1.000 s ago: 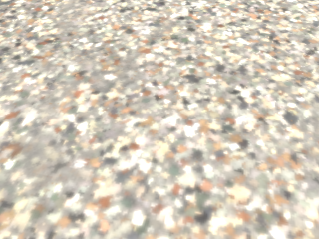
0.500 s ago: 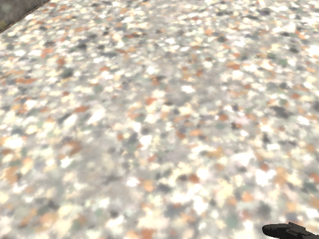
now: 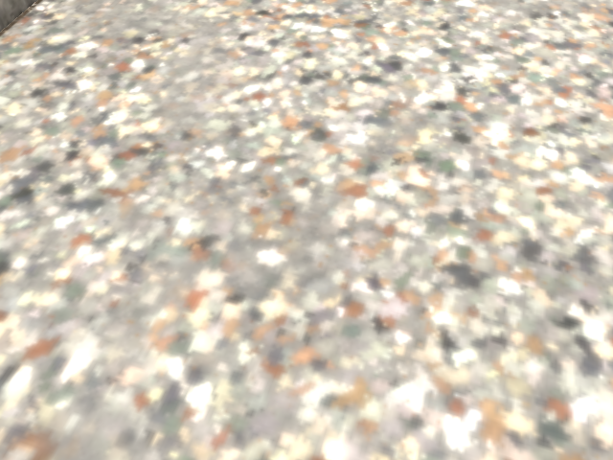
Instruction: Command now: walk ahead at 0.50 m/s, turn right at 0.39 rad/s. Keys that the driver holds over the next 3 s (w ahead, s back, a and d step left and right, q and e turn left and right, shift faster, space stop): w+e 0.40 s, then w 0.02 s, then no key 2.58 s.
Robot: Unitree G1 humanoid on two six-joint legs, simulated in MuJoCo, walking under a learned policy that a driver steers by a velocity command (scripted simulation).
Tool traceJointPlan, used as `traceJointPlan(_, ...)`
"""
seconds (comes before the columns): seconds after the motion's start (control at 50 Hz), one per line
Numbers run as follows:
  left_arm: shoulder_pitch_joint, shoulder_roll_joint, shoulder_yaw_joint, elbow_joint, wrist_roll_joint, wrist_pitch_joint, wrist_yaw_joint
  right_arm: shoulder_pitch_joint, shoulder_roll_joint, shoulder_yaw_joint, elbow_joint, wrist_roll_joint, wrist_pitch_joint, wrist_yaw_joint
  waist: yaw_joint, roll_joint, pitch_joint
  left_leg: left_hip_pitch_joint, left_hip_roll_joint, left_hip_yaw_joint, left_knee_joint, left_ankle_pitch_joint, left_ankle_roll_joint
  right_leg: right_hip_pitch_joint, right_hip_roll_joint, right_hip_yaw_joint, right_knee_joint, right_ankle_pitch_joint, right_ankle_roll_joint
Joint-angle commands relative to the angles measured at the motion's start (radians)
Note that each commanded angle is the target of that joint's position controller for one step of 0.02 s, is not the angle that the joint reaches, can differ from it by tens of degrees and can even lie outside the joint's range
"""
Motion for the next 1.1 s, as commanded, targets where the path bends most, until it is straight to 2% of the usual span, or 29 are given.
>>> traceJointPlan(0.02, -0.095, 0.057, 0.008, -0.094, 0.003, -0.02, -0.001, 0.029, -0.147, -0.026, -0.015, -0.006, -0.004, -0.016, 0.011, 0.098, 0.058, 0.009, 0.312, -0.019, 0.097, 0.844, 0.057, 0.026, 0.048, -0.068, -0.067, -0.081, -0.05)
traceJointPlan(0.06, 0.02, 0.082, 0.021, -0.065, 0.007, -0.022, 0.008, 0.013, -0.178, -0.033, -0.013, -0.012, 0.006, -0.024, 0.066, 0.128, -0.023, 0.041, 0.318, 0.012, 0.311, 1.147, 0.045, 0.165, 0.118, -0.109, -0.08, -0.189, -0.097)
traceJointPlan(0.08, 0.147, 0.105, 0.035, -0.027, 0.011, -0.028, 0.012, 0.007, -0.192, -0.037, -0.017, -0.012, 0.015, -0.025, 0.117, 0.127, -0.094, 0.004, 0.312, 0.03, 0.496, 1.131, 0.036, 0.312, 0.147, -0.102, -0.131, -0.194, -0.123)
traceJointPlan(0.1, 0.313, 0.158, 0.059, 0.019, 0.025, -0.032, 0.022, -0.017, -0.193, -0.035, -0.039, -0.007, 0.015, -0.025, 0.198, 0.087, -0.181, -0.179, 0.289, 0.044, 0.749, 0.91, 0.016, 0.568, 0.081, 0.014, -0.178, -0.194, -0.176)
traceJointPlan(0.12, 0.376, 0.291, 0.099, 0.017, 0.029, -0.026, 0.038, 0.028, -0.095, -0.014, -0.099, 0.014, 0.004, -0.006, 0.169, -0.135, -0.3, -0.585, 0.131, 0.056, 1.158, 0.23, -0.037, 0.904, -0.224, 0.491, -0.19, -0.184, -0.328)
traceJointPlan(0.14, 0.346, 0.285, 0.1, 0.016, -0.015, -0.015, 0.033, -0.031, -0.145, -0.029, -0.121, 0.002, -0.007, 0.002, 0.162, -0.1, -0.351, -0.789, 0.021, -0.14, 1.319, -0.208, -0.041, 0.966, -0.306, 0.824, -0.343, -0.12, -0.397)
traceJointPlan(0.16, 0.28, 0.261, 0.097, 0.018, -0.029, -0.01, 0.036, -0.116, -0.146, -0.028, -0.149, -0.002, -0.017, 0.008, 0.139, -0.025, -0.192, -0.869, 0.103, -0.205, 1.292, -0.107, -0.034, 0.844, -0.27, 0.653, -0.366, -0.135, -0.356)
traceJointPlan(0.18, 0.229, 0.2, 0.083, 0.013, -0.027, -0.009, 0.039, -0.137, -0.14, -0.023, -0.159, 0.003, -0.027, 0.011, 0.108, 0.035, -0.087, -0.843, 0.144, -0.189, 1.203, -0.03, -0.037, 0.693, -0.237, 0.542, -0.397, -0.074, -0.313)
traceJointPlan(0.22, 0.169, 0.141, 0.066, 0.012, -0.03, -0.015, 0.044, -0.125, -0.124, -0.022, -0.158, -0.018, -0.001, 0.01, 0.036, 0.06, -0.004, -0.728, 0.186, -0.183, 1.061, -0.011, -0.064, 0.49, -0.137, 0.391, -0.437, 0.071, -0.246)
traceJointPlan(0.26, 0.177, 0.144, 0.064, 0.013, -0.031, -0.034, 0.042, -0.108, -0.102, -0.018, -0.162, -0.032, 0.035, 0.016, 0.017, 0.033, -0.027, -0.673, 0.186, -0.164, 0.997, -0.004, -0.092, 0.434, -0.091, 0.328, -0.448, 0.152, -0.239)
traceJointPlan(0.3, 0.204, 0.172, 0.073, 0.02, -0.032, -0.043, 0.042, -0.153, -0.092, -0.016, -0.186, -0.031, 0.05, 0.021, 0.02, 0.017, -0.021, -0.694, 0.187, -0.144, 0.916, 0.049, -0.115, 0.41, -0.063, 0.302, -0.464, 0.159, -0.234)
traceJointPlan(0.42, 0.315, 0.181, 0.078, 0.034, -0.031, -0.036, 0.046, -0.388, -0.089, -0.006, -0.268, -0.019, 0.046, 0.031, 0.111, -0.026, 0.0, -0.768, 0.163, -0.134, 0.606, 0.277, -0.133, 0.507, -0.031, 0.314, -0.445, 0.151, -0.171)
traceJointPlan(0.5, 0.358, 0.162, 0.068, 0.051, -0.019, -0.029, 0.06, -0.436, -0.081, 0.004, -0.282, -0.009, 0.027, 0.027, 0.138, -0.033, -0.009, -0.671, 0.097, -0.105, 0.459, 0.305, -0.096, 0.575, -0.032, 0.278, -0.331, 0.48, -0.118)
traceJointPlan(0.54, 0.33, 0.17, 0.067, 0.046, -0.013, -0.03, 0.07, -0.355, -0.114, -0.006, -0.258, -0.012, 0.015, 0.02, 0.099, -0.055, -0.036, -0.551, 0.073, -0.128, 0.394, 0.271, -0.058, 0.595, -0.045, 0.303, -0.255, 0.548, -0.081)
traceJointPlan(0.58, 0.278, 0.185, 0.067, 0.039, -0.026, -0.041, 0.072, -0.168, -0.151, -0.02, -0.198, -0.019, -0.008, 0.005, -0.001, -0.025, -0.099, -0.33, 0.079, -0.134, 0.252, 0.403, -0.014, 0.585, 0.002, 0.283, -0.045, 0.575, -0.043)
traceJointPlan(0.6, 0.288, 0.143, 0.053, 0.008, -0.038, -0.051, 0.069, -0.053, -0.204, -0.029, -0.185, -0.03, -0.024, -0.006, -0.03, 0.056, -0.216, -0.09, 0.262, -0.279, 0.311, 0.743, 0.026, 0.457, 0.051, 0.257, 0.166, 0.257, -0.019)
traceJointPlan(0.62, 0.474, 0.056, 0.04, 0.021, -0.071, -0.044, 0.077, -0.032, -0.272, -0.048, -0.189, -0.025, -0.01, -0.002, 0.038, 0.3, -0.373, 0.161, 0.564, -0.586, 0.397, 1.287, 0.21, 0.241, 0.212, 0.157, 0.496, -0.593, 0.012)
traceJointPlan(0.64, 0.493, 0.14, 0.051, 0.053, -0.04, -0.028, 0.088, -0.029, -0.225, -0.048, -0.191, 0.016, 0.011, 0.008, 0.028, 0.194, -0.422, 0.118, 0.555, -0.673, 0.356, 1.202, 0.252, 0.18, 0.194, 0.18, 0.593, -0.615, 0.008)
traceJointPlan(0.66, 0.41, 0.15, 0.055, 0.065, -0.025, -0.017, 0.085, -0.103, -0.146, -0.028, -0.2, 0.023, 0.015, 0.009, 0.037, 0.093, -0.292, -0.009, 0.486, -0.556, 0.307, 1.041, 0.221, 0.168, 0.158, 0.208, 0.597, -0.534, 0.02)
traceJointPlan(0.68, 0.342, 0.132, 0.049, 0.053, -0.017, -0.011, 0.078, -0.172, -0.089, -0.009, -0.203, 0.018, 0.017, 0.007, 0.049, 0.076, -0.197, -0.108, 0.425, -0.464, 0.264, 0.942, 0.177, 0.155, 0.128, 0.195, 0.54, -0.493, 0.03)
traceJointPlan(0.7, 0.302, 0.116, 0.046, 0.049, -0.014, 0.0, 0.07, -0.194, -0.064, 0.002, -0.194, 0.015, 0.017, 0.002, 0.057, 0.099, -0.141, -0.182, 0.379, -0.393, 0.225, 0.911, 0.147, 0.172, 0.102, 0.192, 0.483, -0.467, 0.042)
traceJointPlan(0.74, 0.326, 0.089, 0.039, 0.068, -0.005, 0.031, 0.057, -0.206, -0.076, 0.004, -0.17, 0.011, 0.018, 0.0, 0.089, 0.149, -0.122, -0.315, 0.316, -0.295, 0.181, 0.864, 0.12, 0.297, 0.102, 0.153, 0.403, -0.413, 0.062)
traceJointPlan(0.8, 0.32, 0.059, 0.025, 0.089, -0.01, 0.051, 0.06, -0.228, -0.091, 0.005, -0.147, -0.001, 0.017, 0.002, 0.112, 0.163, -0.132, -0.382, 0.287, -0.237, 0.155, 0.74, 0.119, 0.376, 0.096, 0.11, 0.226, -0.403, 0.074)
traceJointPlan(0.88, 0.23, 0.063, 0.013, 0.099, -0.008, 0.07, 0.071, -0.196, -0.122, -0.006, -0.114, -0.001, 0.048, 0.001, 0.07, 0.197, -0.106, -0.429, 0.276, -0.283, 0.1, 0.213, 0.113, 0.426, 0.073, 0.061, 0.024, -0.366, 0.064)
traceJointPlan(0.96, 0.209, 0.062, 0.0, 0.123, 0.004, 0.05, 0.078, -0.194, -0.11, -0.007, -0.096, 0.008, 0.081, -0.005, 0.086, 0.113, -0.016, -0.574, 0.249, -0.321, 0.087, -0.181, 0.024, 0.552, 0.04, 0.095, -0.263, -0.222, 0.016)
traceJointPlan(0.98, 0.212, 0.095, 0.001, 0.121, 0.014, 0.036, 0.084, -0.179, -0.089, -0.003, -0.095, 0.01, 0.083, -0.003, 0.074, 0.043, -0.002, -0.585, 0.218, -0.3, 0.143, -0.158, -0.015, 0.544, -0.061, 0.221, -0.347, -0.256, -0.009)
traceJointPlan(1.0, 0.159, 0.131, 0.007, 0.13, -0.007, 0.029, 0.083, -0.137, -0.06, -0.002, -0.083, 0.025, 0.087, 0.0, 0.016, -0.077, 0.041, -0.484, 0.123, -0.199, 0.17, -0.049, -0.04, 0.366, -0.112, 0.294, -0.397, -0.36, -0.044)
traceJointPlan(1.04, 0.116, 0.067, -0.012, 0.145, -0.016, 0.007, 0.078, -0.126, -0.058, -0.003, -0.039, 0.015, 0.089, 0.0, 0.005, -0.074, 0.038, -0.247, 0.131, -0.197, 0.212, 0.112, -0.045, 0.209, -0.089, 0.277, -0.458, -0.449, -0.013)
traceJointPlan(1.1, 0.142, 0.068, -0.01, 0.179, -0.024, -0.002, 0.085, -0.107, -0.078, -0.008, 0.001, 0.007, 0.082, 0.0, 0.014, -0.039, 0.031, -0.267, 0.162, -0.226, 0.194, 0.134, -0.03, 0.298, -0.036, 0.211, -0.42, -0.322, 0.01)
